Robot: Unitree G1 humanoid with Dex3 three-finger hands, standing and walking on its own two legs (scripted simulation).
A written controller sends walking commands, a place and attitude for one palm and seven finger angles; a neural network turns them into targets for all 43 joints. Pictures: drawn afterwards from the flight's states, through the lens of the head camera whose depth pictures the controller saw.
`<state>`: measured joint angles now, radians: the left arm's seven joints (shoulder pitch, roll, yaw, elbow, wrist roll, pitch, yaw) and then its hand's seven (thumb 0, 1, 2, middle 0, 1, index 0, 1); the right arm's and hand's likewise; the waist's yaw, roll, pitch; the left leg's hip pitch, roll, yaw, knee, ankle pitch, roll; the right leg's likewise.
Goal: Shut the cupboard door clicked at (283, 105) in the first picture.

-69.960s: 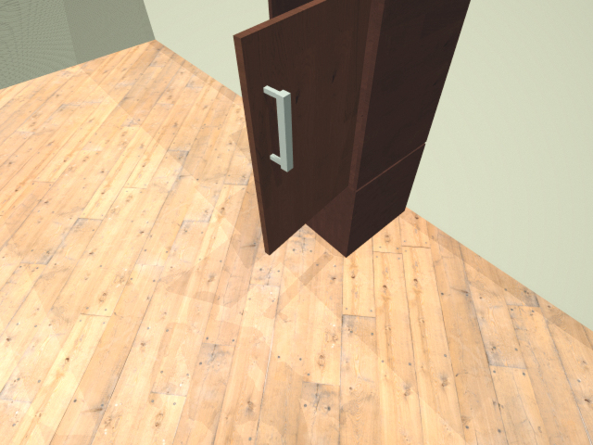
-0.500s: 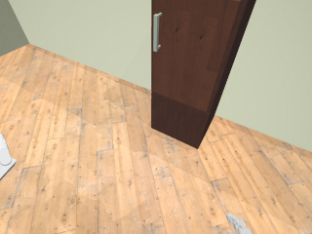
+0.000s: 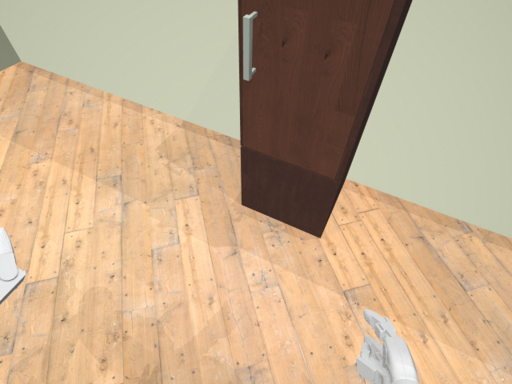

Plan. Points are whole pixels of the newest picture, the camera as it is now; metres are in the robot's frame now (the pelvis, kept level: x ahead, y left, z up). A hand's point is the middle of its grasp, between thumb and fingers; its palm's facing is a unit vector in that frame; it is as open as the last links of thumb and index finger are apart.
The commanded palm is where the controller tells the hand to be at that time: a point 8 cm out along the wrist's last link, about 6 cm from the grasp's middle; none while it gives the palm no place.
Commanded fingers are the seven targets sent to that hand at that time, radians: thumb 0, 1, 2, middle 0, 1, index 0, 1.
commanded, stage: stop stepping back and stand still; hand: left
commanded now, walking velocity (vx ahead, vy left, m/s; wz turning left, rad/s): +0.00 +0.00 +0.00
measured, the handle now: (250, 47) +0.94 +0.06 +0.06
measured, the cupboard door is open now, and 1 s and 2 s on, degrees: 0 0 0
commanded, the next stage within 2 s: let the arm hang, fingers relaxed in 0.04 s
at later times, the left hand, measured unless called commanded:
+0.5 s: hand out of the picture +0.03 +0.17 -0.18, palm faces +0.06 -0.98 -0.16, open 6.9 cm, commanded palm none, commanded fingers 0.00 0.90 0.90 -0.20 -0.30 -0.20 -0.30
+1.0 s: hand out of the picture -0.07 +0.16 -0.17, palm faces +0.06 -0.98 -0.18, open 7.4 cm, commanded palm none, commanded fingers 0.00 0.90 0.90 -0.20 -0.30 -0.20 -0.30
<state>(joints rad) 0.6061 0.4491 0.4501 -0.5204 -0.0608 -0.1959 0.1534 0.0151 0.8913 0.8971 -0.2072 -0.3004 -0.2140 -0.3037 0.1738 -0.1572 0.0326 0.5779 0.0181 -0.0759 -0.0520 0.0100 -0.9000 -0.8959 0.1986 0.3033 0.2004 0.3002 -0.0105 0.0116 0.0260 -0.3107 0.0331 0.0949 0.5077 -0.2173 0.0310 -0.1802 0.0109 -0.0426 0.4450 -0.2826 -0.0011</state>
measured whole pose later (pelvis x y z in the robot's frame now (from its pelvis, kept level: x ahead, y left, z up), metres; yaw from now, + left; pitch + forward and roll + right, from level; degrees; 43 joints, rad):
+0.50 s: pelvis -0.03 -0.01 -0.01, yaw +3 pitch -2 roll -1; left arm 0.29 0.19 0.02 0.84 0.01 0.05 0.03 -0.02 1.00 0.90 -0.21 -0.30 -0.21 -0.30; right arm 0.31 -0.21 0.02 0.93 -0.03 0.04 0.00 0.01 -0.91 -0.90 0.19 0.30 0.20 0.30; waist -0.02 -0.04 0.04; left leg -0.34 0.02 0.05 0.55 -0.19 0.03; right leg -0.21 0.00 -0.09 0.54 -0.30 -0.02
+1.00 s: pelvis -0.03 +0.00 +0.00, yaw +0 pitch -2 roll -1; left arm 0.36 0.12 0.01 1.14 0.01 0.01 0.03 0.01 0.91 0.90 -0.20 -0.30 -0.20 -0.30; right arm 0.32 -0.13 0.00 1.11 -0.02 0.02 -0.03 0.01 -0.91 -0.90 0.20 0.30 0.20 0.30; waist -0.01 0.02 0.01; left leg -0.25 0.01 0.10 0.41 -0.13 0.04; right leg -0.15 -0.01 -0.04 0.43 -0.24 0.00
